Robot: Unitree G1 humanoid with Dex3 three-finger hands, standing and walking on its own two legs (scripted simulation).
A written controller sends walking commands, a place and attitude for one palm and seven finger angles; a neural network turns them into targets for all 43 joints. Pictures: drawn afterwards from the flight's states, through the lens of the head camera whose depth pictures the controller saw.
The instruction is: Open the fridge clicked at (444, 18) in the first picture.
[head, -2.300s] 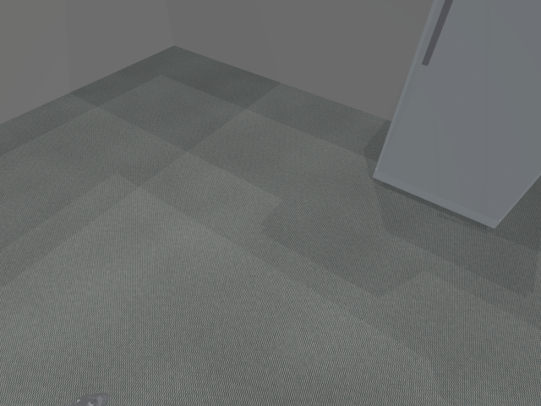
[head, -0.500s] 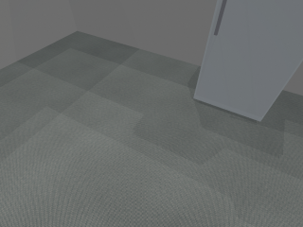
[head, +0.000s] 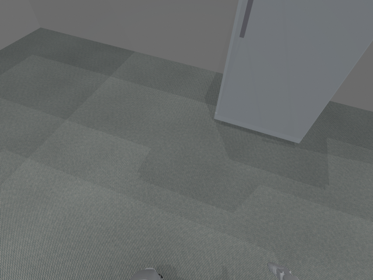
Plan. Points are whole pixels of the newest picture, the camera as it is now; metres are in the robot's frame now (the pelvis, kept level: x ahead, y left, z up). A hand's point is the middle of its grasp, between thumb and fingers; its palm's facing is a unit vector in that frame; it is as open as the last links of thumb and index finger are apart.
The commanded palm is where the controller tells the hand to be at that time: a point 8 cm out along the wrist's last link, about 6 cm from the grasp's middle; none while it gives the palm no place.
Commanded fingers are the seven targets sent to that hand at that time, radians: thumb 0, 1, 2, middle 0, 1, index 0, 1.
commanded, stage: walk to a spot facing it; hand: left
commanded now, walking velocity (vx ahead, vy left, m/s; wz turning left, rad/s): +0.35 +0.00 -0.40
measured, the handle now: out of the picture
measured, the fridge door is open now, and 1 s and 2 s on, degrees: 0 0 0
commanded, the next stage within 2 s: take the last steps up to it in 0.76 s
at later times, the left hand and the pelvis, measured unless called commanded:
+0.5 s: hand (157, 185) +0.38 +0.13 -0.14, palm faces -0.32 -0.93 -0.20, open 7.4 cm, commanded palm none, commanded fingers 0.00 0.90 0.90 -0.20 -0.30 -0.20 -0.30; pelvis +0.20 -0.01 +0.01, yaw -15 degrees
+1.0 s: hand (156, 170) +0.45 +0.15 -0.18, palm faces -0.26 -0.95 -0.17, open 7.3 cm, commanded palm none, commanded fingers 0.00 0.90 0.90 -0.20 -0.30 -0.20 -0.30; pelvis +0.41 -0.04 +0.01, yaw -20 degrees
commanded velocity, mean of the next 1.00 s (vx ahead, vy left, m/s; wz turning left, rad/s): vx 0.31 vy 0.00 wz -0.23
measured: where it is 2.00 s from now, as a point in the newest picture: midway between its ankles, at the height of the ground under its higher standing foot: (220, 193)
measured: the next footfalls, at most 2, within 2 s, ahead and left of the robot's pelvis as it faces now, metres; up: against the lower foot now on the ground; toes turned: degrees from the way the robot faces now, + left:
right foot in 0.52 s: +0.31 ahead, -0.16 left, +0.00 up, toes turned -23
left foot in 0.94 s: +0.53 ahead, +0.02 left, +0.00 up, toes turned -9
